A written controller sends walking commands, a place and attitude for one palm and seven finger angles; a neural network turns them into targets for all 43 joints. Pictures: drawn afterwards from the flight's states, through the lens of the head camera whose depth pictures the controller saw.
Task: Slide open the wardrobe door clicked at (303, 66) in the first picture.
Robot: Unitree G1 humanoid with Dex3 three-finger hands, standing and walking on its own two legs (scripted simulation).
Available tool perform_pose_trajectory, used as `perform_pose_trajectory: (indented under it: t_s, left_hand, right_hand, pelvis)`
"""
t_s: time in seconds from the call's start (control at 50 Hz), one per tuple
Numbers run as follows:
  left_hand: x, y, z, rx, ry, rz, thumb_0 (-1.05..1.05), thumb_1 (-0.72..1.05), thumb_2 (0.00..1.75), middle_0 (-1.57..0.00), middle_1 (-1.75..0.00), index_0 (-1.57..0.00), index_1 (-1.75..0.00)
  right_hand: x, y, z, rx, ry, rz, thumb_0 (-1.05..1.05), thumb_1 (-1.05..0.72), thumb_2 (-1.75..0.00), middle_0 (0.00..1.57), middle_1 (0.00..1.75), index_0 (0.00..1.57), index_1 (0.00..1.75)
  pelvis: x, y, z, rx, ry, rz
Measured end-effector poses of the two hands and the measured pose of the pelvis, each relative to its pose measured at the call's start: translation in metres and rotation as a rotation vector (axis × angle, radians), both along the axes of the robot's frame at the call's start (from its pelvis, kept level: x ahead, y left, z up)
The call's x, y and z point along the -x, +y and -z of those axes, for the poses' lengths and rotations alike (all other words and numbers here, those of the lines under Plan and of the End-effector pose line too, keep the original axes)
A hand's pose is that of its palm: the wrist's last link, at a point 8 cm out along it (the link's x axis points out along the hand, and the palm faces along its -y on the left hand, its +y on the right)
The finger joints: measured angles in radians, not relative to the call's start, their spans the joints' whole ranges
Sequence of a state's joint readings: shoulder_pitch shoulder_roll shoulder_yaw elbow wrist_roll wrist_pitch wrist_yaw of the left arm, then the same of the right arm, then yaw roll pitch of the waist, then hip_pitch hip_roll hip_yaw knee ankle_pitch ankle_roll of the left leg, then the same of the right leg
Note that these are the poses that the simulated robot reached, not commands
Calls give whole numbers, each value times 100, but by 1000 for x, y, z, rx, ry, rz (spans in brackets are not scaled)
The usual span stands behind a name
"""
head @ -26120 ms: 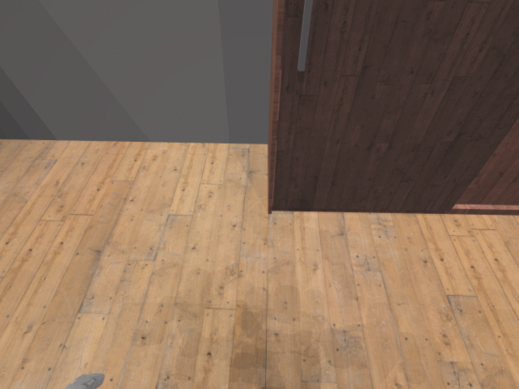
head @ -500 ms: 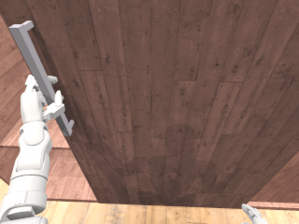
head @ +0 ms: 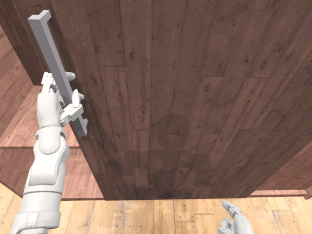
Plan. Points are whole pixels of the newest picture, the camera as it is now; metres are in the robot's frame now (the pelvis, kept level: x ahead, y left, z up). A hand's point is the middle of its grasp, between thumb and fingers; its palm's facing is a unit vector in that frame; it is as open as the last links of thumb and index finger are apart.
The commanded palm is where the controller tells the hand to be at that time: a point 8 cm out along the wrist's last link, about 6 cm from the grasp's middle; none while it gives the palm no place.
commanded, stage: stop walking and hold the door there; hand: left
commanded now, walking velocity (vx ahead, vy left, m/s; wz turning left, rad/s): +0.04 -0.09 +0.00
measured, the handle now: (68, 86) +0.39 +0.26 +0.18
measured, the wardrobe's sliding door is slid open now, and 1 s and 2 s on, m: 0.43 0.43 0.43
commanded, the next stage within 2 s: loosen the grip on the handle in 0.70 s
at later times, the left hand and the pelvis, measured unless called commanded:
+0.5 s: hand (79, 105) +0.35 +0.22 +0.16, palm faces +0.43 -0.89 -0.17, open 6.4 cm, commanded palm +0.32 +0.24 +0.14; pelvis +0.00 -0.03 -0.01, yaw -1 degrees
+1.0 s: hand (74, 105) +0.35 +0.23 +0.16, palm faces +0.41 -0.90 -0.15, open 7.8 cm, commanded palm +0.32 +0.27 +0.14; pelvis -0.03 -0.03 -0.01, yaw -1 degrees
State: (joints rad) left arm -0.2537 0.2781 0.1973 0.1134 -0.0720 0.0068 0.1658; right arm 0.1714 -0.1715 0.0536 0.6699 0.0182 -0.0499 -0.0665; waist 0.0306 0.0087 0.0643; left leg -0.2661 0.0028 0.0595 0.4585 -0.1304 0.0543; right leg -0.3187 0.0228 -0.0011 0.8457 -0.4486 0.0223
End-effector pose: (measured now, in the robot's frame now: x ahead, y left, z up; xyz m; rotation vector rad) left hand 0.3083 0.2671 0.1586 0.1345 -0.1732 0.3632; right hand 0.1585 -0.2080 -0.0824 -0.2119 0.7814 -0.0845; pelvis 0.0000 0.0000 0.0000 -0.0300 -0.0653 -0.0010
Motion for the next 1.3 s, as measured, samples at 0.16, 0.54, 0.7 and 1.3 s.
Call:
perform_pose_trajectory:
  t_s: [0.16, 0.54, 0.7, 1.3]
  left_hand:
    - [1, -1, -3, -13, 46, -12, -2, 76, 82, -45, -140, -17, -136]
    - [1, -5, -3, -56, 50, -88, -4, 73, 86, -45, -140, -17, -134]
    - [0, -3, -3, -74, 46, -82, -4, 71, 87, -45, -140, -20, -134]
    - [-1, 7, 1, -72, 33, -54, -1, -46, 25, -36, -128, -31, -126]
  right_hand:
    - [20, -15, -6, 10, 12, 20, 1, -90, -90, 20, 30, 21, 30]
    - [25, -79, 12, 68, 18, 116, 1, -91, -90, 20, 30, 20, 30]
    - [18, -73, 14, 48, 12, 114, 1, -91, -90, 20, 30, 21, 30]
    - [122, -68, 23, 93, 65, 152, 1, -90, -90, 20, 30, 21, 30]
  pelvis:
    - [4, -7, -8, 2, 34, 18]
    - [-4, -32, 5, -16, 36, 14]
    - [-6, -32, 7, -16, 32, 12]
    - [55, -19, 17, -15, 43, 44]
